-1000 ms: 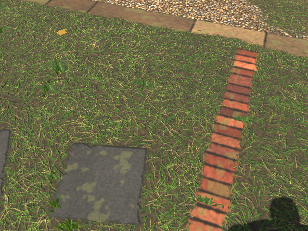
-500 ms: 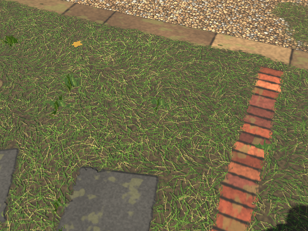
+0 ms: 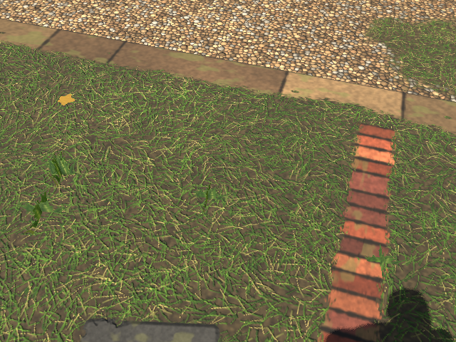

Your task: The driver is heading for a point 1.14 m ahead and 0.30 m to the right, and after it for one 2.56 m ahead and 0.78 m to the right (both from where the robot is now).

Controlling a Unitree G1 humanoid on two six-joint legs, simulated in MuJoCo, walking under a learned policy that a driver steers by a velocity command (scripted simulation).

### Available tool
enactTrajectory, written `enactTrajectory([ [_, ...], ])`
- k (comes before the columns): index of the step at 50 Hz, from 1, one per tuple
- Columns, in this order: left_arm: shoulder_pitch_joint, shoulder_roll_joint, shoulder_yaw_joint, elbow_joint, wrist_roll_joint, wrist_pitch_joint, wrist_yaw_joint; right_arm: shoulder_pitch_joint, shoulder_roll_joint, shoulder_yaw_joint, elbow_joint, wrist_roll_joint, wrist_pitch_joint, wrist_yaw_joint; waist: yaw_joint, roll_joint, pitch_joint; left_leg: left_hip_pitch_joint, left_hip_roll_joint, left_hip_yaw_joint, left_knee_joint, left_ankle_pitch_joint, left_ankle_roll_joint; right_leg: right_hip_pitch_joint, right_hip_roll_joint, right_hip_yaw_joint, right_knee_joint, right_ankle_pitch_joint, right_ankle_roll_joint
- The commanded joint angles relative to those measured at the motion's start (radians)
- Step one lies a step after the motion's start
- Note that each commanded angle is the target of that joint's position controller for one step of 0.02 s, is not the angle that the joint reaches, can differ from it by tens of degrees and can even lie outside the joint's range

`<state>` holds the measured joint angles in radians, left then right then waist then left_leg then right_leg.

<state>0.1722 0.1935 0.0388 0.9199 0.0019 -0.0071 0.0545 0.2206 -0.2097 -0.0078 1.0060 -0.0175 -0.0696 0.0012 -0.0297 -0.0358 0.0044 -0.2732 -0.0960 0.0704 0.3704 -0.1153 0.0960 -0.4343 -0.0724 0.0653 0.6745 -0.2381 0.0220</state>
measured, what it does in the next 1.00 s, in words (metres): walks ahead: right foot, then right foot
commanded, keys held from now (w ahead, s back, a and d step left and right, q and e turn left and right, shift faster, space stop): shift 0.44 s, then w+shift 0.56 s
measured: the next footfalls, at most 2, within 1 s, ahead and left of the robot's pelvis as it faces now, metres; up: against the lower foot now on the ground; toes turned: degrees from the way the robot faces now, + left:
right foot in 0.04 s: +0.09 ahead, -0.15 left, +0.00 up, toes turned +1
right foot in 0.82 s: +0.26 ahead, -0.21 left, +0.00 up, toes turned -5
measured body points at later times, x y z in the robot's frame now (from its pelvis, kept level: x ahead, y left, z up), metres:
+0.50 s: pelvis +0.06 -0.02 +0.00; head +0.07 -0.02 +0.45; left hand +0.08 +0.22 -0.16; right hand +0.10 -0.26 -0.15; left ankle +0.05 +0.07 -0.74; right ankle +0.05 -0.14 -0.74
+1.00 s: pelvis +0.25 -0.13 +0.00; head +0.25 -0.14 +0.45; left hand +0.25 +0.12 -0.13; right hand +0.35 -0.38 -0.13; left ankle +0.24 +0.02 -0.64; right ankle +0.22 -0.20 -0.74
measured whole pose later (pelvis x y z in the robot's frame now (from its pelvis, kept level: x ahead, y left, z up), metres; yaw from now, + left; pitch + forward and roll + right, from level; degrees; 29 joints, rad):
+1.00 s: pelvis +0.25 -0.13 +0.00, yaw +0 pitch +2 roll +0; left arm 0.38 0.19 0.06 1.00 0.03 -0.10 -0.02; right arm 0.21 -0.25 -0.06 0.93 -0.04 -0.08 0.05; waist 0.02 0.04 -0.04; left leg -0.58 0.08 0.00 1.20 -0.17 0.09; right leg -0.18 0.03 -0.10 0.40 -0.26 -0.06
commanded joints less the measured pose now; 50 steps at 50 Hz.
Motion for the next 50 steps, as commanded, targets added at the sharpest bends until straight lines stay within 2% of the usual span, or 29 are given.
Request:
enactTrajectory([
  [1, 0.095, 0.081, 0.022, 0.006, 0.01, 0.008, 0.001, -0.058, -0.114, -0.017, -0.058, 0.019, 0.006, -0.015, 0.06, 0.096, 0.001, -0.154, 0.247, -0.228, -0.163, -0.296, 0.092, 0.244, 0.019, -0.039, -0.157, 0.052, -0.026],
  [3, 0.121, 0.103, 0.022, 0.015, 0.021, 0.0, 0.001, 0.005, -0.091, -0.009, -0.037, 0.018, 0.008, -0.014, 0.044, 0.037, 0.02, -0.162, 0.192, -0.212, -0.096, -0.334, 0.024, 0.295, -0.049, 0.025, -0.251, 0.15, -0.061],
  [4, 0.096, 0.178, 0.043, 0.038, 0.002, -0.002, 0.001, 0.074, -0.098, -0.018, -0.031, 0.019, 0.012, -0.018, -0.024, -0.093, 0.041, -0.145, 0.117, -0.134, -0.095, -0.293, -0.001, 0.233, -0.032, 0.023, -0.241, 0.057, -0.086],
  [6, 0.088, 0.085, 0.028, 0.052, 0.005, -0.015, -0.008, 0.029, -0.105, -0.02, -0.03, 0.013, 0.025, -0.029, 0.007, -0.076, 0.034, -0.025, 0.1, -0.088, -0.027, -0.214, -0.02, 0.137, -0.003, 0.015, -0.294, -0.067, -0.065],
  [11, 0.078, 0.083, 0.028, 0.075, -0.002, -0.035, -0.009, 0.022, -0.087, -0.017, -0.012, 0.011, 0.033, -0.029, 0.012, -0.021, -0.018, 0.033, 0.11, -0.081, 0.023, -0.047, -0.012, 0.199, 0.013, -0.003, -0.254, 0.13, -0.047],
  [20, 0.109, 0.078, 0.023, 0.122, -0.004, -0.021, -0.006, 0.019, -0.076, -0.018, 0.015, 0.02, 0.047, -0.027, 0.025, 0.032, -0.014, 0.071, 0.117, -0.087, 0.053, 0.079, -0.016, 0.229, 0.029, -0.024, -0.222, 0.209, -0.046],
  [22, 0.111, 0.074, 0.021, 0.129, -0.004, -0.018, -0.005, 0.021, -0.076, -0.019, 0.021, 0.02, 0.05, -0.027, 0.026, 0.035, -0.006, 0.072, 0.119, -0.09, 0.052, 0.084, -0.016, 0.231, 0.032, -0.026, -0.223, 0.206, -0.045],
  [23, 0.151, 0.068, 0.023, 0.151, -0.009, -0.015, -0.005, 0.062, -0.085, -0.025, 0.043, 0.026, 0.053, -0.028, 0.025, 0.05, -0.049, 0.093, 0.105, -0.082, 0.046, -0.156, 0.002, 0.238, 0.068, -0.067, -0.195, -0.022, -0.055],
  [24, 0.154, 0.076, 0.028, 0.152, -0.018, -0.015, -0.008, 0.091, -0.12, -0.039, 0.051, 0.042, 0.055, -0.027, 0.011, 0.074, -0.002, 0.075, 0.13, -0.136, 0.01, -0.5, 0.037, 0.157, 0.089, -0.084, -0.154, -0.286, -0.074],
  [25, 0.097, 0.085, 0.031, 0.122, -0.027, -0.026, -0.011, 0.148, -0.151, -0.05, 0.056, 0.054, 0.045, -0.027, -0.023, 0.113, 0.076, 0.086, 0.222, -0.282, -0.077, -0.754, 0.09, 0.0, 0.081, -0.074, -0.085, -0.414, -0.09],
  [26, 0.009, 0.049, 0.021, 0.073, -0.041, -0.049, -0.018, 0.203, -0.205, -0.067, 0.065, 0.059, 0.026, -0.025, -0.053, 0.207, 0.131, 0.137, 0.378, -0.519, -0.216, -0.901, 0.167, -0.141, 0.079, -0.11, 0.038, -0.326, -0.094],
  [27, -0.078, 0.046, 0.017, 0.032, -0.047, -0.071, -0.029, 0.198, -0.228, -0.077, 0.06, 0.051, 0.002, -0.027, -0.068, 0.23, 0.188, 0.141, 0.495, -0.695, -0.304, -0.855, 0.225, -0.245, 0.029, -0.067, 0.166, -0.225, -0.104],
  [28, -0.123, 0.078, 0.028, 0.013, -0.044, -0.088, -0.038, 0.193, -0.198, -0.072, 0.05, 0.028, -0.021, -0.027, -0.069, 0.172, 0.184, 0.198, 0.529, -0.735, -0.317, -0.749, 0.233, -0.356, -0.014, -0.014, 0.306, -0.221, -0.111],
  [29, -0.101, 0.083, 0.034, 0.018, -0.04, -0.1, -0.046, 0.158, -0.165, -0.063, 0.034, 0.021, -0.038, -0.022, -0.037, 0.123, 0.139, 0.263, 0.504, -0.685, -0.284, -0.656, 0.204, -0.421, -0.044, 0.008, 0.386, -0.172, -0.122],
  [30, -0.067, 0.081, 0.036, 0.026, -0.037, -0.109, -0.053, 0.134, -0.148, -0.059, 0.019, 0.029, -0.044, -0.016, -0.017, 0.1, 0.095, 0.297, 0.466, -0.605, -0.267, -0.585, 0.174, -0.44, -0.06, 0.008, 0.397, -0.118, -0.123],
  [32, -0.055, 0.092, 0.047, 0.033, -0.035, -0.118, -0.053, 0.118, -0.13, -0.056, 0.0, 0.043, -0.035, -0.016, -0.004, 0.107, 0.058, 0.253, 0.381, -0.425, -0.279, -0.45, 0.115, -0.343, -0.065, -0.034, 0.259, -0.038, -0.09],
  [33, -0.069, 0.071, 0.043, 0.032, -0.033, -0.118, -0.052, 0.117, -0.136, -0.057, -0.005, 0.042, -0.029, -0.018, -0.005, 0.126, 0.054, 0.193, 0.34, -0.35, -0.283, -0.393, 0.097, -0.259, -0.045, -0.069, 0.185, -0.007, -0.067],
  [34, -0.092, 0.038, 0.03, -0.001, 0.062, -0.08, -0.099, 0.147, -0.143, -0.061, 0.012, -0.023, -0.022, -0.012, 0.0, 0.149, 0.064, 0.085, 0.278, -0.251, -0.297, -0.392, 0.085, -0.128, 0.005, -0.137, 0.098, -0.007, -0.042],
  [36, -0.098, 0.037, 0.032, -0.023, 0.044, -0.047, -0.123, 0.138, -0.169, -0.072, 0.003, -0.022, -0.019, -0.008, 0.008, 0.191, 0.082, -0.019, 0.264, -0.195, -0.299, -0.389, 0.077, 0.037, 0.039, -0.18, -0.024, -0.005, -0.024],
  [38, -0.065, 0.068, 0.038, -0.034, 0.028, -0.04, -0.117, 0.125, -0.195, -0.081, -0.006, -0.005, -0.023, -0.002, 0.025, 0.181, 0.095, -0.057, 0.308, -0.21, -0.28, -0.452, 0.089, 0.139, 0.037, -0.199, -0.088, 0.021, -0.034],
  [40, 0.076, 0.101, 0.052, -0.004, 0.028, -0.05, -0.101, 0.08, -0.202, -0.088, -0.02, -0.001, -0.026, 0.003, 0.103, 0.114, 0.079, -0.127, 0.298, -0.181, -0.148, -0.433, 0.088, 0.323, 0.058, -0.219, -0.134, -0.007, -0.052],
  [41, 0.266, 0.138, 0.071, 0.054, 0.031, -0.066, -0.086, 0.063, -0.174, -0.08, -0.025, -0.014, -0.03, 0.007, 0.193, 0.019, 0.015, -0.211, 0.24, -0.118, 0.101, -0.296, 0.077, 0.532, 0.063, -0.193, -0.163, -0.067, -0.065],
  [42, 0.484, 0.25, 0.097, 0.101, 0.056, -0.083, -0.067, 0.012, -0.087, -0.056, -0.062, -0.034, -0.035, 0.01, 0.286, -0.252, -0.061, -0.364, 0.13, -0.001, 0.579, -0.267, 0.038, 0.665, -0.155, 0.124, -0.321, -0.426, -0.086],
  [43, 0.459, 0.277, 0.085, 0.096, 0.057, -0.087, -0.067, 0.003, -0.017, -0.046, -0.127, -0.003, -0.048, 0.015, 0.209, -0.393, -0.05, -0.627, -0.002, -0.116, 0.849, -0.387, 0.047, 0.661, -0.306, 0.658, -0.578, -0.774, -0.135],
  [44, 0.285, 0.237, 0.072, 0.05, 0.049, -0.079, -0.068, 0.006, -0.058, -0.051, -0.131, -0.003, -0.048, 0.023, 0.116, -0.211, 0.012, -0.681, 0.096, -0.188, 0.967, -0.254, 0.068, 0.562, -0.328, 0.642, -0.56, -0.764, -0.158],
  [45, 0.186, 0.185, 0.059, 0.013, 0.036, -0.084, -0.076, -0.002, -0.095, -0.057, -0.131, -0.007, -0.049, 0.036, 0.077, -0.081, 0.013, -0.646, 0.158, -0.167, 0.951, -0.135, 0.064, 0.484, -0.289, 0.505, -0.517, -0.616, -0.155],
  [46, 0.155, 0.163, 0.052, 0.009, 0.025, -0.09, -0.081, 0.029, -0.092, -0.057, -0.117, -0.015, -0.045, 0.044, 0.039, -0.033, 0.004, -0.567, 0.202, -0.149, 0.896, -0.08, 0.041, 0.416, -0.234, 0.376, -0.527, -0.488, -0.149],
  [48, 0.16, 0.125, 0.037, 0.018, 0.022, -0.105, -0.072, 0.035, -0.075, -0.054, -0.116, -0.039, -0.015, 0.06, 0.012, -0.049, 0.019, -0.506, 0.234, -0.117, 0.856, -0.038, -0.004, 0.337, -0.173, 0.252, -0.574, -0.367, -0.148],
  [50, 0.222, 0.109, 0.032, 0.044, 0.021, -0.115, -0.069, -0.027, -0.066, -0.049, -0.14, -0.029, 0.01, 0.067, 0.017, -0.03, 0.077, -0.567, 0.237, -0.092, 0.835, 0.024, -0.028, 0.335, -0.145, 0.183, -0.602, -0.257, -0.161],
])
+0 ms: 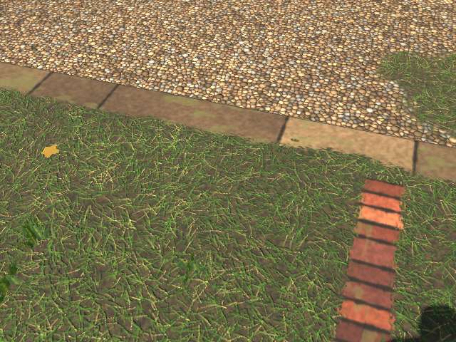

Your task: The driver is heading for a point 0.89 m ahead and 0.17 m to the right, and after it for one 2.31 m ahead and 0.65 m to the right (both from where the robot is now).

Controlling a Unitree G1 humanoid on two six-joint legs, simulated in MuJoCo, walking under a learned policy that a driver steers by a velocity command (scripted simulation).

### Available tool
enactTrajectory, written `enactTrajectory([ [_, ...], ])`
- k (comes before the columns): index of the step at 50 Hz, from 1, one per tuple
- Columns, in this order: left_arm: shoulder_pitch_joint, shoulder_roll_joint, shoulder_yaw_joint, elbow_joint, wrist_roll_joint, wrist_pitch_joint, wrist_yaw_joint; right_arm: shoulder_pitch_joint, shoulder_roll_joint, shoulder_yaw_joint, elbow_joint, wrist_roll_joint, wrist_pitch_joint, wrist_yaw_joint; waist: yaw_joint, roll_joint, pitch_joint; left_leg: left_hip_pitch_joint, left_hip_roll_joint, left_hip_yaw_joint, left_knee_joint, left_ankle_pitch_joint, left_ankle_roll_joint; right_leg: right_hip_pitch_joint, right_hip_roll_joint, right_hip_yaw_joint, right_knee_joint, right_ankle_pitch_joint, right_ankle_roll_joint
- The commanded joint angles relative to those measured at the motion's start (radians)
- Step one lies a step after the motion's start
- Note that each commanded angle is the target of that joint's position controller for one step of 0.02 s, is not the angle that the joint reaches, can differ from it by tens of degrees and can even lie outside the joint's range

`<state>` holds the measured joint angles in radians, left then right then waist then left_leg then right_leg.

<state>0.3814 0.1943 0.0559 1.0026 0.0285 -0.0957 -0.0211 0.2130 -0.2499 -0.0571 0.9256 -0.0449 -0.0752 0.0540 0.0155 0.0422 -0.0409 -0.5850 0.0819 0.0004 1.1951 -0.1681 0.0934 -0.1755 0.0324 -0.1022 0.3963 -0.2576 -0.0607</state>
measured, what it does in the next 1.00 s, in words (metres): walks ahead, turning right: left foot, then right foot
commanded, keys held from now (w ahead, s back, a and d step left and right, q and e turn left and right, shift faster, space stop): w+shift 0.38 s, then w+e+shift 0.26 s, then e+shift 0.36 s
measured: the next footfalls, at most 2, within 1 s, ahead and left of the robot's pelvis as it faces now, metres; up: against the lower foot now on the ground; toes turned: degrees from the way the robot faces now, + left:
left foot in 0.32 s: +0.46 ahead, +0.08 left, +0.00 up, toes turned +4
right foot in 0.78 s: +0.89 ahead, -0.07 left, +0.00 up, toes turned -17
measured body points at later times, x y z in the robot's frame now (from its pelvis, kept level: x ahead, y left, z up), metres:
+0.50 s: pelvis +0.41 +0.03 -0.01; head +0.43 +0.02 +0.44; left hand +0.49 +0.28 -0.14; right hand +0.42 -0.25 -0.15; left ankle +0.42 +0.08 -0.74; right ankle +0.33 -0.11 -0.63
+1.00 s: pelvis +0.80 -0.02 -0.01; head +0.85 -0.04 +0.43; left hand +1.01 +0.19 -0.13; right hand +0.90 -0.34 -0.08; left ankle +0.94 +0.15 -0.65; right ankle +0.85 -0.06 -0.74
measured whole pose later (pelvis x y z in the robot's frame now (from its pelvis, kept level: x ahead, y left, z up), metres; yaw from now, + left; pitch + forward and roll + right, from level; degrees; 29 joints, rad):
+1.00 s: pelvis +0.80 -0.02 -0.01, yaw -27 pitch +2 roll +0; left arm 0.24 0.30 0.07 0.75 -0.01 -0.03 -0.01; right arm 0.01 -0.25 -0.03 0.64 -0.02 -0.10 -0.04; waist 0.04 -0.01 0.08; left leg -0.67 0.06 -0.20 1.15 -0.38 -0.09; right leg -0.35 0.22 0.08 0.44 -0.10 -0.18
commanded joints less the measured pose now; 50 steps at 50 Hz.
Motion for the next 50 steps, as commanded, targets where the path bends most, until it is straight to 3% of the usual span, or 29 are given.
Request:
enactTrajectory([
  [1, 0.042, 0.111, 0.014, -0.031, -0.008, -0.029, 0.007, -0.06, -0.028, 0.0, -0.073, 0.002, 0.023, 0.013, -0.02, -0.087, 0.141, -0.29, 0.059, -0.009, -0.02, 0.104, -0.034, 0.09, -0.24, 0.319, -0.333, -0.181, -0.084],
  [5, 0.128, 0.1, 0.004, -0.019, -0.014, -0.04, 0.006, -0.256, -0.032, 0.006, -0.145, 0.011, 0.027, 0.012, 0.02, -0.072, 0.194, -0.298, 0.032, 0.051, -0.252, 0.19, -0.056, 0.114, -0.208, 0.208, -0.386, 0.042, -0.111],
  [8, 0.157, 0.102, -0.001, -0.011, -0.017, -0.048, 0.015, -0.347, -0.017, 0.019, -0.182, 0.02, 0.023, 0.017, 0.03, -0.081, 0.222, -0.203, 0.012, 0.1, -0.452, 0.262, -0.029, 0.152, -0.212, 0.144, -0.446, 0.24, -0.107],
  [11, 0.168, 0.122, -0.004, 0.007, -0.018, -0.047, 0.023, -0.379, -0.019, 0.026, -0.204, 0.024, 0.018, 0.011, 0.02, -0.092, 0.212, -0.114, -0.033, 0.143, -0.587, 0.237, 0.025, 0.289, -0.225, 0.07, -0.418, 0.587, -0.099],
  [12, 0.161, 0.139, -0.004, 0.009, -0.014, -0.045, 0.024, -0.364, -0.026, 0.024, -0.206, 0.026, 0.017, 0.004, 0.004, -0.111, 0.182, -0.047, -0.071, 0.167, -0.61, 0.199, 0.045, 0.327, -0.23, 0.049, -0.359, 0.828, -0.092],
  [14, 0.161, 0.191, 0.007, 0.021, 0.003, -0.029, 0.036, -0.243, -0.07, 0.009, -0.185, 0.025, 0.014, -0.015, -0.065, -0.178, 0.075, 0.11, -0.15, 0.187, -0.603, 0.074, 0.08, 0.409, -0.257, 0.032, -0.131, 1.264, -0.08],
  [15, 0.147, 0.223, 0.017, 0.024, 0.016, -0.014, 0.045, -0.076, -0.108, -0.008, -0.142, 0.027, 0.011, -0.026, -0.141, -0.207, -0.015, 0.269, -0.176, 0.168, -0.605, 0.003, 0.098, 0.403, -0.269, 0.03, 0.075, 1.337, -0.076],
  [16, 0.101, 0.235, 0.023, 0.014, 0.017, 0.0, 0.048, 0.154, -0.144, -0.028, -0.07, 0.022, 0.009, -0.04, -0.247, -0.188, -0.116, 0.525, -0.163, 0.148, -0.663, 0.003, 0.115, 0.296, -0.245, 0.011, 0.363, 1.232, -0.068],
  [17, 0.097, 0.172, 0.01, -0.012, 0.015, -0.003, 0.04, 0.336, -0.225, -0.054, -0.035, -0.002, 0.009, -0.057, -0.285, -0.098, -0.239, 0.815, 0.041, -0.085, -0.626, -0.318, 0.139, 0.03, -0.179, 0.024, 0.715, 0.834, -0.08],
  [18, 0.193, 0.024, -0.016, -0.046, -0.046, -0.025, 0.006, 0.296, -0.27, -0.073, -0.029, -0.012, 0.009, -0.047, -0.131, 0.256, -0.333, 1.04, 0.291, -0.734, -0.861, -0.69, 0.24, -0.396, 0.044, 0.119, 1.082, -0.116, -0.035],
  [19, 0.091, 0.13, 0.001, -0.069, -0.044, -0.036, 0.013, 0.203, -0.216, -0.067, -0.036, 0.001, 0.008, -0.03, -0.135, 0.11, -0.235, 0.97, 0.263, -0.812, -0.98, -0.665, 0.225, -0.541, -0.002, 0.217, 1.132, -0.092, -0.076],
  [20, -0.021, 0.141, 0.004, -0.098, -0.046, -0.037, 0.018, 0.127, -0.146, -0.051, -0.038, 0.001, -0.006, -0.03, -0.115, 0.001, -0.084, 0.815, 0.254, -0.599, -0.968, -0.504, 0.195, -0.573, -0.066, 0.198, 1.101, -0.002, -0.085],
  [21, -0.037, 0.117, -0.003, -0.101, -0.041, -0.034, 0.015, 0.103, -0.076, -0.035, -0.025, -0.005, -0.018, -0.029, -0.075, -0.098, -0.002, 0.646, 0.229, -0.471, -0.997, -0.371, 0.163, -0.521, -0.108, 0.195, 1.03, 0.034, -0.09],
  [22, -0.058, 0.088, -0.007, -0.11, -0.022, -0.018, 0.007, 0.084, -0.04, -0.021, -0.01, -0.006, -0.031, -0.032, -0.032, -0.1, 0.045, 0.52, 0.181, -0.357, -1.02, -0.309, 0.112, -0.468, -0.139, 0.211, 0.974, 0.049, -0.088],
  [23, -0.015, 0.059, -0.014, -0.105, -0.005, 0.004, -0.007, 0.085, -0.026, -0.012, 0.005, -0.002, -0.04, -0.038, 0.007, -0.057, 0.062, 0.437, 0.164, -0.28, -1.047, -0.295, 0.083, -0.421, -0.152, 0.212, 0.944, 0.058, -0.075],
  [25, -0.05, 0.047, -0.018, -0.127, 0.001, 0.036, -0.024, 0.111, -0.029, -0.008, 0.029, 0.023, -0.059, -0.038, 0.028, -0.024, 0.127, 0.368, 0.139, -0.159, -1.099, -0.219, 0.04, -0.456, -0.179, 0.204, 0.908, 0.085, -0.054],
  [29, -0.261, 0.056, -0.029, -0.21, -0.017, 0.048, -0.038, 0.162, -0.035, -0.002, 0.037, 0.025, -0.08, -0.028, -0.009, -0.017, 0.215, 0.327, 0.04, 0.129, -1.151, 0.157, -0.052, -0.523, -0.151, 0.098, 0.69, 0.309, -0.046],
  [32, -0.384, 0.056, -0.04, -0.26, -0.021, 0.036, -0.049, 0.224, -0.046, 0.01, 0.048, 0.036, -0.086, -0.043, -0.033, -0.031, 0.227, 0.408, 0.025, 0.242, -1.146, 0.529, -0.082, -0.476, -0.101, -0.029, 0.455, 0.417, -0.064],
  [34, -0.395, 0.055, -0.047, -0.267, -0.006, 0.026, -0.054, 0.25, -0.074, 0.014, 0.049, 0.044, -0.083, -0.07, -0.023, -0.025, 0.213, 0.516, 0.038, 0.275, -1.047, 0.919, -0.102, -0.409, -0.029, -0.116, 0.302, 0.472, -0.077],
  [36, -0.26, 0.093, -0.036, -0.22, 0.007, 0.024, -0.056, 0.235, -0.142, 0.003, 0.024, 0.053, -0.073, -0.108, 0.04, 0.03, 0.1, 0.588, 0.066, 0.285, -0.818, 1.198, -0.125, -0.23, 0.066, -0.159, 0.227, 0.471, -0.087],
  [38, 0.078, 0.183, 0.005, -0.128, 0.013, 0.032, -0.04, 0.161, -0.189, -0.013, -0.01, 0.047, -0.048, -0.12, 0.194, 0.065, -0.076, 0.505, 0.111, 0.247, -0.381, 1.196, -0.136, 0.126, 0.107, -0.074, 0.225, 0.409, -0.136],
  [39, 0.159, 0.287, 0.065, -0.152, -0.081, 0.031, -0.031, 0.039, -0.267, -0.034, -0.051, 0.068, -0.031, -0.123, 0.299, 0.058, -0.113, 0.368, 0.002, 0.212, 0.025, 0.84, -0.196, 0.297, -0.036, 0.117, 0.107, 0.559, -0.193],
  [40, 0.119, 0.325, 0.051, -0.144, -0.057, 0.029, -0.009, 0.009, -0.065, 0.012, -0.124, 0.006, -0.051, -0.095, 0.172, -0.311, -0.124, 0.018, -0.172, 0.132, 0.433, -0.45, -0.194, 0.495, -0.134, 0.296, 0.218, 1.021, -0.205],
  [41, 0.047, 0.347, 0.045, -0.204, 0.028, 0.009, -0.014, 0.181, -0.027, 0.029, -0.177, 0.052, -0.077, -0.076, 0.06, -0.259, -0.39, -0.146, -0.186, -0.142, 0.62, -0.494, -0.192, 0.675, -0.346, 0.72, 0.177, 1.06, -0.437],
  [42, -0.022, 0.326, 0.065, -0.262, 0.015, 0.021, -0.016, 0.117, -0.108, 0.017, -0.205, 0.057, -0.089, -0.067, 0.085, -0.06, -0.417, -0.127, -0.149, -0.203, 0.541, -0.414, -0.146, 0.596, -0.344, 0.777, 0.051, 0.792, -0.446],
  [43, -0.118, 0.282, 0.057, -0.287, -0.021, 0.019, -0.015, 0.066, -0.109, 0.01, -0.237, 0.068, -0.088, -0.063, 0.009, 0.053, -0.203, -0.204, -0.126, -0.173, 0.432, -0.374, -0.121, 0.403, -0.292, 0.737, -0.041, 0.54, -0.419],
  [44, -0.21, 0.233, 0.043, -0.311, -0.045, 0.019, -0.014, 0.061, -0.124, -0.002, -0.22, 0.055, -0.073, -0.069, -0.053, 0.156, -0.086, -0.16, -0.079, -0.152, 0.349, -0.329, -0.121, 0.196, -0.242, 0.669, -0.095, 0.44, -0.362],
  [47, -0.261, 0.219, 0.041, -0.364, -0.044, 0.028, 0.001, 0.057, -0.145, -0.022, -0.252, 0.031, -0.016, -0.087, -0.099, 0.095, 0.019, 0.013, -0.035, -0.126, 0.076, -0.271, -0.177, -0.174, -0.122, 0.508, -0.114, 0.628, -0.304],
  [50, -0.205, 0.253, 0.061, -0.366, -0.05, 0.065, 0.041, -0.058, -0.073, -0.003, -0.314, 0.02, -0.004, -0.107, -0.062, 0.002, -0.062, 0.073, -0.1, -0.088, -0.237, -0.103, -0.205, -0.198, -0.002, 0.405, -0.002, 0.784, -0.226],
])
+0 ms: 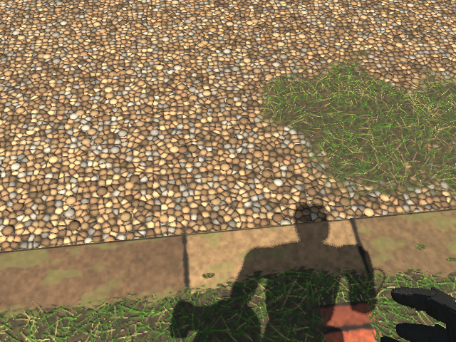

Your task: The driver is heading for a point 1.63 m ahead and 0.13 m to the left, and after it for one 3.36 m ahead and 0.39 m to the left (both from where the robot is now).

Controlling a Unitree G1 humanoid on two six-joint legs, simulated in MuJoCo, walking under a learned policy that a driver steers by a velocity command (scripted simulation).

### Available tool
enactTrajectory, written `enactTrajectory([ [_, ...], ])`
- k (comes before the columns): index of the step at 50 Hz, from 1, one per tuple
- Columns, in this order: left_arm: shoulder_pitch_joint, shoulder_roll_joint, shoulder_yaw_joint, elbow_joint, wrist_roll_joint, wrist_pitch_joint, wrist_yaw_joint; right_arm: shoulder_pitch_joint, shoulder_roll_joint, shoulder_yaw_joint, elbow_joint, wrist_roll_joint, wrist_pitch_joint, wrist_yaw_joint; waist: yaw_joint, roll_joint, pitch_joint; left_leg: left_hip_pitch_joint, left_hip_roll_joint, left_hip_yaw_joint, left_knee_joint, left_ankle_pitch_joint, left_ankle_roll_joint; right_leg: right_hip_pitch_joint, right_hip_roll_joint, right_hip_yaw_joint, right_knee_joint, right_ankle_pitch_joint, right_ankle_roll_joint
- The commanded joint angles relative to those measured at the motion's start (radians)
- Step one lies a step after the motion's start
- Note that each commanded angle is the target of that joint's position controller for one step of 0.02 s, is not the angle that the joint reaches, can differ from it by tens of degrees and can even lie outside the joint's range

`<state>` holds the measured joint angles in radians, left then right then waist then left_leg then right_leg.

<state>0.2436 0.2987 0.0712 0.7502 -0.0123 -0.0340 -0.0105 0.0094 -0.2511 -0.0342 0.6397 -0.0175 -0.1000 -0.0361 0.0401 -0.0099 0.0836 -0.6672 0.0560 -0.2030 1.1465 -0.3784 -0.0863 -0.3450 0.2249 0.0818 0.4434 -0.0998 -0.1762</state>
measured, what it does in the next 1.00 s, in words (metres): walks ahead: left foot, then right foot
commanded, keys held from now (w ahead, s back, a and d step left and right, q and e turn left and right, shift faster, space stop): e+shift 0.10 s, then shift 0.26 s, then q+shift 0.34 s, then w+q+shift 0.30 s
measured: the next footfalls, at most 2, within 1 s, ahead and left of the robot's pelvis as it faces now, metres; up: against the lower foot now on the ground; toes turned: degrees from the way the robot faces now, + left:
left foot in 0.20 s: +0.29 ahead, +0.15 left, +0.00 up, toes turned -20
right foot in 0.54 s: +0.15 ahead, -0.06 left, +0.00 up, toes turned -6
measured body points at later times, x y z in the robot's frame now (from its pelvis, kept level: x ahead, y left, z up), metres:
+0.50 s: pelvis +0.13 +0.07 +0.00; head +0.17 +0.06 +0.45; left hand +0.37 +0.26 -0.09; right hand +0.19 -0.22 -0.10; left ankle +0.25 +0.16 -0.73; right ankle +0.10 -0.06 -0.71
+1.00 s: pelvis +0.20 +0.11 +0.01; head +0.21 +0.12 +0.46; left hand +0.19 +0.42 -0.10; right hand +0.48 -0.09 -0.05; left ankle +0.23 +0.26 -0.70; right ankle +0.11 -0.06 -0.73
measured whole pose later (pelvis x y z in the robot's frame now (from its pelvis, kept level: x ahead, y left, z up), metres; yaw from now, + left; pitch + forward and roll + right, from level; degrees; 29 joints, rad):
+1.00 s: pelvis +0.20 +0.11 +0.01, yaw +12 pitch +3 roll +0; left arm 0.34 0.34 0.09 0.74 0.04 -0.05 0.00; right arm 0.11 -0.32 -0.08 0.56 -0.03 0.05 0.09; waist 0.09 -0.02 -0.04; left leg -0.54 0.11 0.07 0.81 -0.33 0.03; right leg 0.00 -0.14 -0.29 0.33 -0.35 0.08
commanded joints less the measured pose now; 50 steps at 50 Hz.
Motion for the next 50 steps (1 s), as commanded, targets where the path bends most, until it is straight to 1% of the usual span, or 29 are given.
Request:
enactTrajectory([
  [1, -0.057, 0.153, 0.05, -0.118, -0.017, 0.024, 0.043, 0.121, -0.065, -0.022, -0.04, 0.0, 0.026, -0.02, -0.072, 0.012, -0.233, 0.175, -0.101, 0.115, -0.269, 0.178, -0.028, -0.001, -0.176, 0.22, -0.018, 0.603, -0.07],
  [4, -0.04, 0.143, 0.054, -0.141, -0.031, 0.064, 0.066, 0.025, -0.081, -0.023, -0.075, 0.018, 0.034, -0.014, -0.03, -0.069, -0.27, 0.185, -0.146, 0.093, -0.447, 0.292, -0.021, 0.06, -0.165, 0.281, 0.033, 0.405, 0.019],
  [7, -0.041, 0.099, 0.045, -0.173, -0.011, 0.072, 0.069, 0.004, -0.121, -0.036, -0.075, 0.017, 0.024, 0.004, -0.015, -0.146, -0.242, 0.193, -0.131, 0.056, -0.587, 0.321, -0.001, 0.135, -0.194, 0.365, 0.087, 0.222, 0.035],
  [9, -0.078, 0.071, 0.031, -0.197, -0.005, 0.066, 0.064, 0.059, -0.131, -0.046, -0.056, 0.007, 0.005, 0.014, -0.05, -0.154, -0.238, 0.321, -0.089, 0.058, -0.738, 0.452, 0.052, 0.131, -0.195, 0.379, 0.188, 0.13, 0.049],
  [10, -0.056, 0.02, 0.012, -0.207, 0.006, 0.063, 0.058, 0.093, -0.149, -0.049, -0.054, -0.009, 0.001, 0.011, -0.044, -0.056, -0.284, 0.502, 0.04, -0.028, -0.752, 0.631, 0.123, 0.04, -0.144, 0.315, 0.355, -0.102, 0.085],
  [11, 0.06, -0.017, -0.001, -0.202, 0.011, 0.057, 0.055, 0.094, -0.176, -0.05, -0.077, -0.04, 0.012, 0.005, 0.015, 0.188, -0.311, 0.697, 0.267, -0.267, -0.712, 1.03, 0.296, -0.17, 0.0, 0.191, 0.607, -0.612, 0.149],
  [12, 0.15, 0.093, 0.019, -0.196, -0.001, 0.045, 0.037, 0.145, -0.201, -0.063, -0.064, -0.03, 0.023, 0.006, 0.043, 0.332, -0.395, 0.744, 0.44, -0.565, -0.753, 0.907, 0.446, -0.287, -0.048, 0.139, 0.798, -0.644, 0.204],
  [13, 0.084, 0.175, 0.038, -0.162, -0.002, 0.05, 0.035, 0.128, -0.149, -0.058, -0.089, -0.009, 0.029, 0.003, -0.016, 0.191, -0.352, 0.701, 0.358, -0.502, -0.74, 0.727, 0.428, -0.312, -0.098, 0.138, 0.905, -0.557, 0.234],
  [14, -0.001, 0.183, 0.04, -0.162, 0.002, 0.067, 0.04, 0.125, -0.111, -0.043, -0.091, -0.002, 0.044, 0.003, -0.043, 0.092, -0.294, 0.634, 0.276, -0.344, -0.726, 0.623, 0.367, -0.322, -0.112, 0.112, 0.951, -0.478, 0.25],
  [15, -0.037, 0.155, 0.031, -0.166, 0.006, 0.082, 0.046, 0.118, -0.105, -0.033, -0.096, 0.004, 0.058, 0.003, -0.049, 0.047, -0.257, 0.554, 0.22, -0.269, -0.741, 0.559, 0.328, -0.299, -0.119, 0.097, 0.96, -0.439, 0.259],
  [17, -0.043, 0.089, 0.005, -0.18, 0.003, 0.085, 0.038, 0.085, -0.133, -0.035, -0.087, -0.001, 0.079, 0.001, -0.019, 0.065, -0.187, 0.411, 0.128, -0.144, -0.794, 0.464, 0.282, -0.217, -0.139, 0.033, 0.826, -0.382, 0.254],
  [18, -0.034, 0.058, -0.006, -0.178, 0.002, 0.08, 0.035, 0.08, -0.134, -0.037, -0.083, -0.003, 0.088, 0.003, -0.013, 0.098, -0.192, 0.394, 0.088, -0.086, -0.806, 0.454, 0.267, -0.171, -0.143, -0.014, 0.721, -0.377, 0.253],
  [20, -0.043, 0.002, -0.028, -0.173, 0.019, 0.068, 0.034, 0.107, -0.117, -0.036, -0.066, 0.01, 0.101, 0.012, -0.027, 0.169, -0.215, 0.382, 0.039, -0.067, -0.823, 0.414, 0.263, -0.056, -0.171, -0.065, 0.482, -0.41, 0.255],
  [21, -0.062, 0.002, -0.028, -0.177, 0.019, 0.064, 0.034, 0.136, -0.142, -0.048, -0.06, 0.019, 0.107, 0.015, -0.046, 0.206, -0.206, 0.401, 0.044, -0.103, -0.831, 0.37, 0.275, -0.039, -0.173, -0.067, 0.392, -0.404, 0.25],
  [23, -0.061, 0.045, -0.012, -0.163, 0.005, 0.059, 0.034, 0.177, -0.184, -0.066, -0.058, 0.021, 0.113, 0.016, -0.062, 0.241, -0.2, 0.439, 0.082, -0.191, -0.831, 0.286, 0.296, -0.016, -0.162, -0.047, 0.265, -0.332, 0.231],
  [26, 0.001, 0.064, 0.007, -0.13, 0.004, 0.05, 0.03, 0.185, -0.188, -0.075, -0.061, 0.049, 0.119, 0.007, -0.014, 0.217, -0.186, 0.348, 0.056, -0.242, -0.834, 0.102, 0.241, 0.15, -0.144, -0.051, -0.016, -0.169, 0.155],
  [27, 0.036, 0.103, 0.021, -0.123, 0.014, 0.048, 0.034, 0.205, -0.171, -0.073, -0.057, 0.057, 0.115, 0.004, -0.005, 0.18, -0.202, 0.229, 0.02, -0.213, -0.792, -0.006, 0.183, 0.289, -0.233, 0.003, -0.036, -0.142, 0.114],
  [28, 0.077, 0.19, 0.044, -0.113, 0.053, 0.052, 0.039, 0.149, -0.12, -0.062, -0.1, 0.055, 0.104, 0.007, 0.011, -0.058, -0.189, 0.013, -0.083, -0.046, -0.587, -0.112, 0.113, 0.355, -0.454, 0.203, -0.077, -0.175, 0.007],
  [29, 0.033, 0.19, 0.049, -0.117, 0.079, 0.05, 0.034, 0.124, -0.138, -0.072, -0.123, 0.052, 0.089, 0.011, 0.012, -0.252, -0.16, -0.077, -0.152, 0.1, -0.325, -0.202, 0.071, 0.258, -0.64, 0.39, -0.165, -0.007, -0.103],
  [30, -0.039, 0.13, 0.029, -0.147, 0.08, 0.035, 0.039, 0.157, -0.187, -0.094, -0.102, 0.039, 0.089, 0.012, -0.021, -0.175, -0.148, -0.064, -0.093, 0.08, -0.113, -0.181, 0.042, 0.223, -0.641, 0.339, -0.152, 0.108, -0.113],
  [31, -0.124, 0.075, 0.014, -0.167, 0.064, 0.026, 0.046, 0.221, -0.188, -0.101, -0.062, 0.043, 0.104, 0.01, -0.066, -0.129, -0.145, -0.052, -0.088, 0.091, -0.018, -0.128, 0.032, 0.209, -0.569, 0.229, -0.128, 0.161, -0.059],
  [33, -0.188, 0.044, 0.003, -0.18, 0.029, 0.014, 0.052, 0.291, -0.162, -0.098, -0.024, 0.034, 0.137, 0.002, -0.084, -0.122, -0.122, -0.069, -0.064, 0.113, 0.126, -0.032, -0.002, 0.205, -0.501, 0.085, -0.11, 0.239, -0.013],
  [35, -0.167, 0.052, 0.005, -0.171, 0.03, 0.021, 0.061, 0.254, -0.133, -0.086, -0.048, 0.041, 0.149, 0.009, -0.067, -0.119, -0.101, -0.075, -0.035, 0.162, 0.114, 0.047, -0.028, 0.197, -0.47, -0.009, -0.119, 0.238, -0.017],
  [37, -0.038, 0.089, 0.021, -0.141, 0.021, 0.021, 0.066, 0.157, -0.124, -0.071, -0.097, 0.048, 0.144, 0.032, 0.016, -0.136, -0.13, -0.143, 0.011, 0.189, 0.003, 0.115, -0.029, 0.319, -0.505, 0.03, -0.198, -0.153, -0.019],
  [39, 0.013, 0.134, 0.037, -0.125, 0.014, 0.009, 0.062, 0.102, -0.122, -0.065, -0.132, 0.052, 0.133, 0.055, 0.049, -0.141, -0.118, -0.176, 0.032, 0.193, -0.081, 0.103, -0.008, 0.376, -0.553, 0.079, -0.253, -0.368, -0.016],
  [46, 0.049, 0.191, 0.07, -0.078, 0.008, -0.038, 0.031, 0.023, -0.1, -0.048, -0.166, 0.056, 0.099, 0.086, 0.048, -0.101, -0.012, -0.161, 0.082, 0.217, -0.245, 0.066, 0.084, 0.408, -0.612, -0.051, -0.32, -0.4, 0.02],
  [47, 0.086, 0.157, 0.049, -0.065, 0.073, -0.037, 0.011, -0.01, -0.12, -0.05, -0.173, -0.049, 0.136, 0.127, 0.058, -0.109, -0.026, -0.071, 0.049, 0.282, -0.311, 0.059, 0.1, 0.372, -0.586, -0.141, -0.319, -0.449, 0.061],
  [48, 0.083, 0.16, 0.051, -0.058, 0.073, -0.036, 0.005, -0.036, -0.122, -0.052, -0.178, -0.044, 0.145, 0.145, 0.065, -0.154, -0.008, -0.006, 0.038, 0.314, -0.346, 0.049, 0.115, 0.327, -0.566, -0.189, -0.316, -0.446, 0.082],
  [50, 0.089, 0.181, 0.052, -0.047, 0.066, -0.024, 0.003, -0.045, -0.124, -0.048, -0.18, -0.027, 0.144, 0.159, 0.053, -0.162, 0.004, 0.1, 0.009, 0.358, -0.395, 0.01, 0.152, 0.29, -0.568, -0.243, -0.283, -0.402, 0.098],
])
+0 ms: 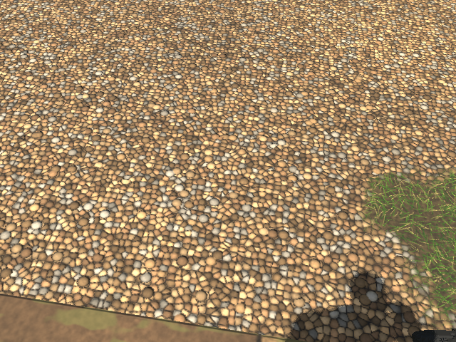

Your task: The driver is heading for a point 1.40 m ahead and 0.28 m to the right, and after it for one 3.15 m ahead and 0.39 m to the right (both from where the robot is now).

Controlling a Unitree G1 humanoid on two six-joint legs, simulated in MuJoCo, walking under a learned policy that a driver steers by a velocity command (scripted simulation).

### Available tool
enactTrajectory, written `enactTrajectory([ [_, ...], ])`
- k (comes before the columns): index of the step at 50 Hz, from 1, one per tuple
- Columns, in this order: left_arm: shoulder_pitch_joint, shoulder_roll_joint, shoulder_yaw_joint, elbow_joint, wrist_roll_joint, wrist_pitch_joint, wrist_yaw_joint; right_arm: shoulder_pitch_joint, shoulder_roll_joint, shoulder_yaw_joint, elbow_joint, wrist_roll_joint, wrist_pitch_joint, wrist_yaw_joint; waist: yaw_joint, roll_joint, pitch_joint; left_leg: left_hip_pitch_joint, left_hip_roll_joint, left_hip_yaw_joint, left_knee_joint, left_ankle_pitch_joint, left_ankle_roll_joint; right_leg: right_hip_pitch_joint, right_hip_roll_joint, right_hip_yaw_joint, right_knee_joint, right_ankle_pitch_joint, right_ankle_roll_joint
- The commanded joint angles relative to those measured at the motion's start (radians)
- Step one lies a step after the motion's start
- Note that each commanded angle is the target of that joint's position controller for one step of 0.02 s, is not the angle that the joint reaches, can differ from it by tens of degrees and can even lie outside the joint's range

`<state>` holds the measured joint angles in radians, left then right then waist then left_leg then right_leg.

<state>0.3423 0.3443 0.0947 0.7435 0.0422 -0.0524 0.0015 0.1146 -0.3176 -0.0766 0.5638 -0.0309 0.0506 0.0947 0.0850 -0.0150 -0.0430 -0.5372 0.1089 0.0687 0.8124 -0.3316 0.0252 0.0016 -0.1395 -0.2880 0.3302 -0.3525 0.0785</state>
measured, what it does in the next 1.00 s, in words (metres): goes down, turning right: left foot, then right foot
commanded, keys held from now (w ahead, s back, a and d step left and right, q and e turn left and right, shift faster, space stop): w+q+shift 0.02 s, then w+shift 0.06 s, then w+e+shift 0.62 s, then e+shift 0.30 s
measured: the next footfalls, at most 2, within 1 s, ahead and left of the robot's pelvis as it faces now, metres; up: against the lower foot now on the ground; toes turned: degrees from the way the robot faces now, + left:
left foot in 0.06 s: +0.11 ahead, +0.14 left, +0.00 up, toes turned +10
right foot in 0.52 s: +0.55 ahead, +0.07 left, +0.00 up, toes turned -7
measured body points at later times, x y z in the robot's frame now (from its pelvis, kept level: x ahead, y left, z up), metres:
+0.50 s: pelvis +0.35 +0.10 -0.03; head +0.38 +0.10 +0.42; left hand +0.50 +0.35 -0.14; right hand +0.31 -0.17 -0.16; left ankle +0.08 +0.14 -0.72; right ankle +0.53 +0.06 -0.72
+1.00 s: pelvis +0.77 +0.11 -0.05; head +0.80 +0.07 +0.40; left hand +0.93 +0.36 -0.16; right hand +0.90 -0.21 -0.11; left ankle +0.92 +0.18 -0.77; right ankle +0.58 +0.07 -0.65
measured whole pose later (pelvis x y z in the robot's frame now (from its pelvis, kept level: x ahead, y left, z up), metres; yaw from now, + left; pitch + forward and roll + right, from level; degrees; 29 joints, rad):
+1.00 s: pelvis +0.77 +0.11 -0.05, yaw -32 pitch +2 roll +3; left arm 0.36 0.30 0.07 0.80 -0.05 -0.01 0.03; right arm -0.03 -0.25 -0.01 0.60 -0.03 -0.11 -0.01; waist 0.11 -0.01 0.07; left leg -0.44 -0.05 -0.03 0.50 -0.15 0.00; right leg -0.39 0.10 0.21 1.37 -0.58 0.04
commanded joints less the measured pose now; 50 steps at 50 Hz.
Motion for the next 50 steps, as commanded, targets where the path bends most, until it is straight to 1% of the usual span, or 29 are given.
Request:
enactTrajectory([
  [1, -0.02, 0.149, 0.03, -0.039, 0.007, 0.001, -0.01, -0.114, -0.062, -0.005, -0.091, -0.011, -0.01, 0.024, -0.021, -0.149, 0.123, 0.049, -0.073, 0.113, -0.088, -0.054, 0.062, -0.077, -0.208, 0.097, -0.117, -0.042, -0.152],
  [3, -0.045, 0.148, 0.022, -0.036, -0.014, 0.007, -0.011, 0.22, -0.095, -0.03, 0.039, -0.015, -0.03, -0.013, -0.208, -0.008, -0.02, 0.508, -0.202, 0.122, -0.176, -0.039, 0.116, -0.248, -0.132, -0.032, 0.343, 0.483, -0.141],
  [4, -0.087, 0.079, -0.002, -0.071, 0.003, 0.003, -0.017, 0.46, -0.183, -0.056, 0.107, -0.011, -0.04, -0.04, -0.325, 0.225, -0.105, 0.777, -0.063, -0.125, -0.298, -0.231, 0.136, -0.53, -0.061, -0.027, 0.746, 0.201, -0.111],
  [5, -0.173, -0.02, -0.028, -0.19, 0.007, -0.015, -0.027, 0.428, -0.315, -0.065, 0.066, 0.016, -0.049, -0.061, -0.28, 0.513, -0.136, 0.86, 0.167, -0.697, -0.58, -0.513, 0.2, -0.899, 0.098, 0.161, 1.008, -0.251, -0.071],
  [6, -0.281, 0.071, -0.016, -0.201, 0.013, -0.018, -0.025, 0.37, -0.273, -0.057, 0.039, 0.011, -0.051, -0.071, -0.303, 0.256, -0.053, 0.793, 0.223, -0.72, -0.638, -0.388, 0.2, -1.009, 0.065, 0.285, 1.088, -0.142, -0.084],
  [7, -0.236, 0.069, -0.018, -0.175, -0.007, -0.021, -0.029, 0.351, -0.229, -0.041, 0.056, -0.006, -0.055, -0.081, -0.247, 0.163, -0.017, 0.756, 0.227, -0.599, -0.567, -0.225, 0.192, -1.007, 0.029, 0.281, 1.093, -0.035, -0.106],
  [9, -0.08, 0.062, -0.025, -0.073, -0.005, -0.013, -0.041, 0.224, -0.129, -0.007, 0.06, -0.003, -0.077, -0.083, -0.117, 0.072, 0.035, 0.546, 0.112, -0.369, -0.573, -0.094, 0.12, -0.829, -0.034, 0.301, 0.961, 0.111, -0.11],
  [10, -0.021, 0.051, -0.028, -0.043, -0.007, 0.004, -0.052, 0.199, -0.113, 0.004, 0.059, 0.003, -0.094, -0.084, -0.085, 0.123, 0.043, 0.47, 0.105, -0.316, -0.605, -0.042, 0.094, -0.76, -0.03, 0.313, 0.947, 0.159, -0.101],
  [14, -0.096, 0.021, -0.029, -0.027, -0.05, 0.037, -0.068, 0.246, -0.1, 0.007, 0.122, 0.004, -0.141, -0.07, -0.085, 0.069, 0.177, 0.414, 0.061, -0.087, -0.706, 0.217, 0.015, -0.819, 0.071, 0.379, 0.845, 0.3, -0.114],
  [19, -0.249, -0.02, -0.059, -0.057, -0.032, 0.016, -0.093, 0.298, -0.046, 0.034, 0.193, 0.013, -0.171, -0.085, -0.092, 0.044, 0.205, 0.487, 0.028, 0.126, -0.771, 0.701, -0.019, -0.74, 0.116, 0.192, 0.508, 0.463, -0.177],
  [22, -0.183, 0.001, -0.059, -0.034, -0.042, 0.018, -0.096, 0.278, -0.104, 0.025, 0.212, 0.016, -0.185, -0.113, -0.034, 0.085, 0.106, 0.576, 0.038, 0.188, -0.667, 1.238, -0.046, -0.487, 0.2, 0.094, 0.389, 0.542, -0.226],
  [25, 0.173, 0.1, -0.022, 0.066, -0.036, 0.035, -0.066, 0.18, -0.183, -0.001, 0.202, -0.014, -0.135, -0.155, 0.164, 0.157, -0.059, 0.657, 0.09, 0.167, -0.164, 1.631, -0.063, -0.183, 0.267, 0.109, 0.379, 0.371, -0.28],
  [26, 0.395, 0.151, 0.005, 0.129, -0.033, 0.04, -0.05, 0.085, -0.203, -0.011, 0.178, -0.023, -0.118, -0.156, 0.282, 0.132, -0.098, 0.508, 0.08, 0.142, 0.206, 1.525, -0.047, 0.022, 0.225, 0.205, 0.334, 0.283, -0.345],
  [27, 0.431, 0.173, 0.026, 0.16, -0.047, 0.04, -0.029, 0.015, -0.139, -0.003, 0.174, -0.016, -0.118, -0.134, 0.286, -0.035, -0.027, 0.279, -0.095, 0.137, 0.666, 0.62, -0.02, 0.122, 0.182, 0.288, 0.235, 0.248, -0.396],
  [28, 0.288, 0.217, 0.038, 0.149, -0.036, 0.048, -0.021, 0.055, 0.004, 0.042, 0.066, -0.004, -0.14, -0.107, 0.085, -0.332, -0.009, -0.247, -0.241, -0.021, 0.942, -0.177, -0.065, 0.323, 0.067, 0.681, 0.276, 0.231, -0.548],
  [29, 0.168, 0.182, 0.028, 0.087, -0.037, 0.042, -0.022, 0.064, -0.002, 0.068, 0.029, -0.002, -0.166, -0.104, 0.039, -0.178, -0.064, -0.318, -0.19, -0.162, 0.879, -0.142, -0.037, 0.267, -0.036, 0.981, 0.047, 0.057, -0.578],
  [31, 0.067, 0.107, 0.015, 0.06, -0.018, 0.027, -0.013, 0.061, -0.078, 0.062, 0.055, -0.021, -0.187, -0.086, -0.068, 0.133, 0.073, -0.192, -0.083, -0.197, 0.575, -0.01, -0.008, -0.035, -0.035, 1.011, -0.139, -0.137, -0.481],
  [34, 0.0, 0.134, 0.01, 0.053, -0.026, -0.018, -0.002, -0.007, -0.087, 0.071, 0.044, -0.053, -0.127, -0.085, -0.123, 0.133, 0.17, 0.031, -0.026, -0.147, 0.241, -0.037, -0.07, -0.379, 0.084, 0.791, -0.188, -0.002, -0.424],
  [37, 0.043, 0.126, 0.017, 0.096, -0.038, -0.036, -0.003, -0.175, -0.026, 0.094, -0.03, -0.027, -0.125, -0.069, -0.063, 0.055, 0.191, 0.105, -0.03, -0.095, -0.046, 0.335, -0.089, -0.445, 0.166, 0.678, -0.156, 0.295, -0.375],
  [39, 0.079, 0.123, 0.023, 0.113, -0.057, -0.028, -0.015, -0.176, 0.001, 0.102, -0.024, -0.016, -0.13, -0.066, -0.012, 0.034, 0.125, 0.219, -0.103, -0.04, -0.207, 0.504, -0.068, -0.406, 0.216, 0.625, -0.068, 0.446, -0.299],
  [41, 0.083, 0.124, 0.029, 0.113, -0.05, -0.017, -0.015, -0.168, -0.017, 0.093, -0.025, -0.006, -0.132, -0.074, 0.005, -0.026, 0.079, 0.3, -0.143, -0.06, -0.281, 0.539, -0.057, -0.373, 0.225, 0.663, 0.029, 0.415, -0.252],
  [42, 0.131, 0.002, 0.003, 0.104, -0.128, -0.021, 0.013, -0.285, -0.015, 0.068, -0.077, 0.035, -0.179, -0.092, 0.045, 0.076, 0.099, 0.328, -0.189, -0.171, -0.413, 0.515, -0.062, -0.365, 0.229, 0.765, 0.1, 0.193, -0.217],
  [44, 0.072, 0.054, 0.009, 0.1, -0.12, -0.01, 0.027, -0.231, -0.056, 0.04, -0.069, 0.025, -0.219, -0.105, -0.028, 0.023, 0.077, 0.392, -0.178, -0.158, -0.563, 0.649, -0.045, -0.292, 0.256, 0.741, 0.29, 0.211, -0.159],
  [45, 0.028, 0.073, 0.014, 0.078, -0.103, 0.003, 0.036, -0.054, -0.072, 0.026, -0.02, 0.012, -0.225, -0.111, -0.112, 0.005, -0.043, 0.588, -0.108, -0.197, -0.553, 0.799, -0.027, -0.335, 0.306, 0.655, 0.538, 0.105, -0.105],
  [46, -0.006, 0.02, -0.002, 0.039, -0.07, 0.019, 0.039, 0.166, -0.069, 0.027, 0.036, -0.001, -0.216, -0.114, -0.199, 0.001, -0.189, 0.852, 0.058, -0.28, -0.397, 0.983, 0.022, -0.501, 0.325, 0.543, 0.823, -0.273, -0.064],
  [47, 0.114, -0.051, -0.031, 0.0, -0.052, 0.022, 0.038, 0.266, -0.075, 0.033, 0.041, -0.022, -0.197, -0.105, -0.168, 0.103, -0.326, 1.042, 0.293, -0.459, -0.161, 1.418, 0.11, -0.689, 0.299, 0.541, 1.075, -0.457, -0.048],
  [48, 0.251, 0.006, -0.027, -0.02, -0.068, 0.019, 0.027, 0.265, -0.095, 0.015, 0.052, -0.014, -0.17, -0.094, -0.121, 0.249, -0.433, 1.09, 0.425, -0.58, -0.144, 1.418, 0.225, -0.757, 0.223, 0.552, 1.241, -0.409, -0.01],
  [49, 0.224, 0.053, -0.026, -0.067, -0.099, 0.027, 0.014, 0.145, -0.159, -0.016, 0.044, 0.01, -0.145, -0.099, -0.075, 0.315, -0.427, 1.051, 0.467, -0.687, -0.251, 0.883, 0.324, -0.872, 0.136, 0.494, 1.335, -0.284, 0.009],
  [50, 0.108, 0.092, -0.008, -0.073, -0.103, 0.047, 0.026, 0.051, -0.092, -0.009, 0.001, 0.008, -0.128, -0.115, -0.092, 0.174, -0.322, 0.869, 0.393, -0.638, -0.365, 0.541, 0.31, -0.896, 0.086, 0.436, 1.32, -0.179, 0.018],
])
